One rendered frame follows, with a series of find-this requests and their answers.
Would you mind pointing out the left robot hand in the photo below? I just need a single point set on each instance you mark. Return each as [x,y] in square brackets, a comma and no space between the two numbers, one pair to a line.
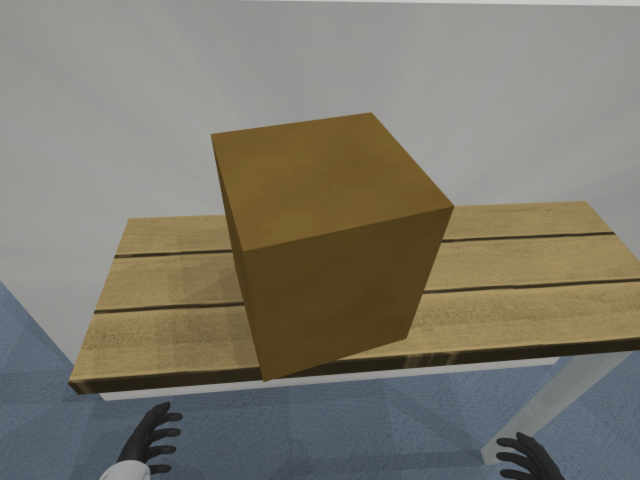
[137,447]

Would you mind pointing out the table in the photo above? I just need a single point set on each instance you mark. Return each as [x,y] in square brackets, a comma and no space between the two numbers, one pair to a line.
[509,282]

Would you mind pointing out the robot left forearm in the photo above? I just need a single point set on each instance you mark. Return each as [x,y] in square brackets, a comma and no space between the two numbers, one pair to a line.
[127,470]

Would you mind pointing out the carton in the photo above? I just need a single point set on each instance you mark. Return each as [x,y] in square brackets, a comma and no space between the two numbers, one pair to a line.
[334,230]

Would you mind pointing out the right robot hand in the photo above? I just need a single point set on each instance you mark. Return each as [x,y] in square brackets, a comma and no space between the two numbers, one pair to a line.
[537,462]

